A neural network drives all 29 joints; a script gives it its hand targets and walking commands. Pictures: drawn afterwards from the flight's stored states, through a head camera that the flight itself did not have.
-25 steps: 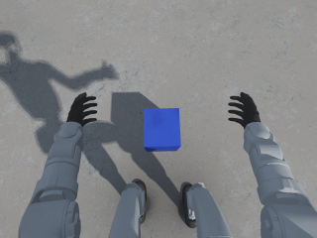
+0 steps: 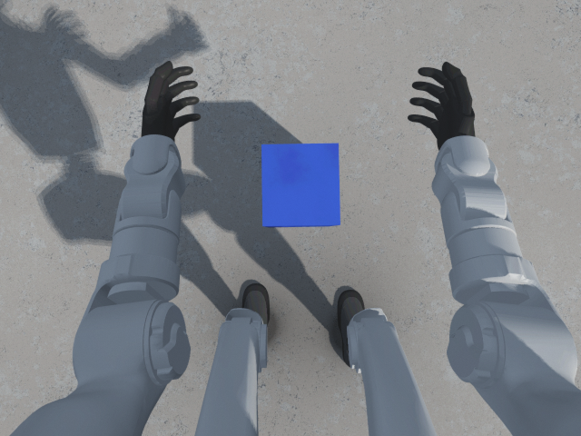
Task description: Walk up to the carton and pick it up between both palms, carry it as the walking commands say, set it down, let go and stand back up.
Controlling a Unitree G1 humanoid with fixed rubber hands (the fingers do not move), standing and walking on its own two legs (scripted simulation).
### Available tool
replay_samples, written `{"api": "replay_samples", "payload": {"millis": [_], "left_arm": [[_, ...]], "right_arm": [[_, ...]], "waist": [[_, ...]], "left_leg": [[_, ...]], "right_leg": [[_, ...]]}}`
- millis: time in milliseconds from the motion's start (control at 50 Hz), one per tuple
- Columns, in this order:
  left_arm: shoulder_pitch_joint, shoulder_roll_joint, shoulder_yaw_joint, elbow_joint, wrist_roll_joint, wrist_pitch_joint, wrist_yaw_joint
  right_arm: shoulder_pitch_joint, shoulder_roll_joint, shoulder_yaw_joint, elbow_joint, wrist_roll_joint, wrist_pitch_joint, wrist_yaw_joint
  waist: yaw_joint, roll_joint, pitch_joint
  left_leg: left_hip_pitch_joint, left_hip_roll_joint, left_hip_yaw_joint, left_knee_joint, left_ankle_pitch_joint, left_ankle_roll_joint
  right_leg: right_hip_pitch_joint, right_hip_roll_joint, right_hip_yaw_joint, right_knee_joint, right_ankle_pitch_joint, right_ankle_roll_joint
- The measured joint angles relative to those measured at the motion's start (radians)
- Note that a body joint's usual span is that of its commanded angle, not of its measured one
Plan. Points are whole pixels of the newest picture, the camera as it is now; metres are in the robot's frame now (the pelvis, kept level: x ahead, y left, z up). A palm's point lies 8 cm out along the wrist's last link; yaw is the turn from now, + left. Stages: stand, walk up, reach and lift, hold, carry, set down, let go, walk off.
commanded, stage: reach and lift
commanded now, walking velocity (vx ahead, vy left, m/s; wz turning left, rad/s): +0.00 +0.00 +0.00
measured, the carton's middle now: (299, 190) +0.46 +0.00 -0.54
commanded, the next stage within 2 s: none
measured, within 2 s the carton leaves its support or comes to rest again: neither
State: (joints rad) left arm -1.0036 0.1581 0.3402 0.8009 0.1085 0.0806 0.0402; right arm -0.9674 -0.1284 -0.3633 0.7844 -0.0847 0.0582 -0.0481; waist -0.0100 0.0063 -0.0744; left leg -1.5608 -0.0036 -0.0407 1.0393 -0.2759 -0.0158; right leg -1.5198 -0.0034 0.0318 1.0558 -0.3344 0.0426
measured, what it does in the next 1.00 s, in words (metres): lowers itself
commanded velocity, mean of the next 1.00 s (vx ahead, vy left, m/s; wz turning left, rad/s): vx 0.00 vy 0.00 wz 0.00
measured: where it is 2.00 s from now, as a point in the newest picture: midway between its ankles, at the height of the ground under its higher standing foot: (304, 339)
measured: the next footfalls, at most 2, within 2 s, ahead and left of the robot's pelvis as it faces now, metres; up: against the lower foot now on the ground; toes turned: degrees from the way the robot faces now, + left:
none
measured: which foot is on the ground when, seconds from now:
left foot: down 0.00-1.00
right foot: down 0.00-1.00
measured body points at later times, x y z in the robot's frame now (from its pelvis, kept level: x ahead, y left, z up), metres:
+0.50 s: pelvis -0.02 -0.01 -0.13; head +0.31 +0.00 +0.18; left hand +0.49 +0.18 -0.27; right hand +0.49 -0.18 -0.27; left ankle +0.07 +0.12 -0.62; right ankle +0.05 -0.14 -0.62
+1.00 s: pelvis -0.04 +0.00 -0.24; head +0.31 +0.00 +0.04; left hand +0.49 +0.18 -0.41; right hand +0.48 -0.18 -0.41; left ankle +0.07 +0.12 -0.62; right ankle +0.05 -0.14 -0.62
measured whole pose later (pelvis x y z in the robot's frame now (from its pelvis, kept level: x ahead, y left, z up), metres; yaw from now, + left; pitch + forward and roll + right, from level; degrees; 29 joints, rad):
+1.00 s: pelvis -0.04 +0.00 -0.24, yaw -1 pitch +46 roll -1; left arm -1.28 0.30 0.15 1.03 -0.13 0.04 0.12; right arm -1.25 -0.25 -0.17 1.01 0.15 0.04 -0.14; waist 0.00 -0.01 0.12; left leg -2.27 -0.04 -0.06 1.97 -0.50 -0.05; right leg -2.23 0.06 0.06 2.00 -0.57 0.08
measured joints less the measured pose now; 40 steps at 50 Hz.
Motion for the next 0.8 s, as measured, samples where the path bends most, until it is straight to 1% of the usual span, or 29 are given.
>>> {"api": "replay_samples", "payload": {"millis": [60, 120, 240, 360, 520, 640, 800], "left_arm": [[0.019, -0.003, 0.007, -0.011, 0.009, -0.002, -0.008], [0.022, -0.001, 0.009, 0.003, 0.011, -0.005, -0.012], [-0.018, 0.013, 0.000, 0.057, 0.003, -0.009, -0.003], [-0.058, 0.037, -0.038, 0.063, -0.040, -0.006, 0.023], [-0.086, 0.074, -0.095, 0.045, -0.118, 0.009, 0.051], [-0.132, 0.096, -0.119, 0.087, -0.157, 0.008, 0.060], [-0.207, 0.114, -0.135, 0.158, -0.182, -0.007, 0.068]], "right_arm": [[0.015, 0.007, -0.008, -0.006, -0.008, -0.002, 0.004], [0.016, 0.010, -0.013, 0.008, -0.010, -0.003, 0.003], [-0.016, 0.008, -0.011, 0.053, 0.001, -0.007, -0.015], [-0.054, -0.008, 0.016, 0.054, 0.044, -0.003, -0.043], [-0.091, -0.053, 0.089, 0.036, 0.128, 0.022, -0.068], [-0.143, -0.078, 0.124, 0.080, 0.161, 0.024, -0.077], [-0.218, -0.099, 0.145, 0.152, 0.182, 0.009, -0.084]], "waist": [[0.001, -0.001, -0.015], [0.002, -0.002, -0.031], [0.005, -0.002, -0.052], [0.006, -0.004, -0.042], [0.010, -0.011, -0.008], [0.014, -0.015, 0.023], [0.016, -0.015, 0.078]], "left_leg": [[-0.025, 0.000, -0.005, 0.013, -0.007, -0.003], [-0.063, 0.000, -0.010, 0.050, -0.022, -0.006], [-0.187, -0.004, -0.021, 0.191, -0.070, -0.013], [-0.334, -0.012, -0.030, 0.368, -0.122, -0.021], [-0.482, -0.019, -0.031, 0.565, -0.173, -0.027], [-0.557, -0.022, -0.028, 0.674, -0.193, -0.029], [-0.642, -0.027, -0.024, 0.795, -0.209, -0.030]], "right_leg": [[-0.024, 0.004, 0.000, 0.011, -0.005, -0.001], [-0.061, 0.009, 0.000, 0.046, -0.019, -0.001], [-0.182, 0.016, -0.003, 0.187, -0.070, -0.002], [-0.328, 0.025, -0.002, 0.365, -0.126, 0.000], [-0.479, 0.040, 0.008, 0.566, -0.178, 0.007], [-0.555, 0.050, 0.017, 0.677, -0.199, 0.014], [-0.639, 0.059, 0.025, 0.800, -0.217, 0.025]]}}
